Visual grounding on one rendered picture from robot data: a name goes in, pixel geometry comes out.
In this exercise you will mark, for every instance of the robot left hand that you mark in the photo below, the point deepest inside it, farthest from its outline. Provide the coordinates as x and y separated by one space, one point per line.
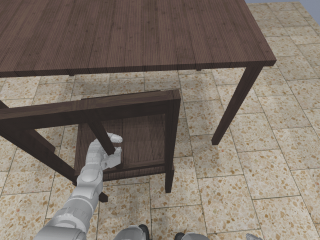
97 155

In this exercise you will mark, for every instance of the left robot forearm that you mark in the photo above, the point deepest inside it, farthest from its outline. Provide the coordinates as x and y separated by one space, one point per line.
81 204

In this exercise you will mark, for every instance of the chair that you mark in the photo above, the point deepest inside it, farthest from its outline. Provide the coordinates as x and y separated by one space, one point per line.
146 121

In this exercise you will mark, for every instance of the table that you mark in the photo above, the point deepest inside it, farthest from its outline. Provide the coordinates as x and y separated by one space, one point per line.
77 37

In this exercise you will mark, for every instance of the robot left foot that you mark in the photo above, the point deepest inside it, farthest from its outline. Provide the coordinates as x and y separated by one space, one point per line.
145 230

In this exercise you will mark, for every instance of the robot left thigh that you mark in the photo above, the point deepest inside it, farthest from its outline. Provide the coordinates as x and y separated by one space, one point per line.
131 233

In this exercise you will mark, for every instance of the left robot upper arm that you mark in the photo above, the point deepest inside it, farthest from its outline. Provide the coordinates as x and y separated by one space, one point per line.
61 233

